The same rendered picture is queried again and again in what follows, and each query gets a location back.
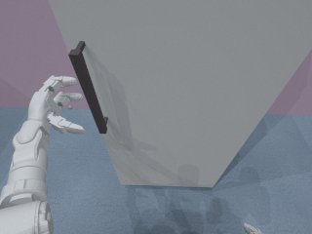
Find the fridge door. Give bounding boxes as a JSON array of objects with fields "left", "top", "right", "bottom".
[{"left": 48, "top": 0, "right": 312, "bottom": 188}]

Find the handle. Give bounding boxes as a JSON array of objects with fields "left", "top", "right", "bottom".
[{"left": 68, "top": 41, "right": 108, "bottom": 134}]

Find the robot right hand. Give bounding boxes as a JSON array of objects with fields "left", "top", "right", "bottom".
[{"left": 243, "top": 223, "right": 262, "bottom": 234}]

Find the left robot upper arm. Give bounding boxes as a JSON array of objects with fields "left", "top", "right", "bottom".
[{"left": 0, "top": 200, "right": 54, "bottom": 234}]

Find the robot left hand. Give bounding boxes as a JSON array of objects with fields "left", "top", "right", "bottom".
[{"left": 27, "top": 75, "right": 85, "bottom": 135}]

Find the robot left forearm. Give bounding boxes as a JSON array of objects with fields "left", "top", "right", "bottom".
[{"left": 0, "top": 120, "right": 51, "bottom": 210}]

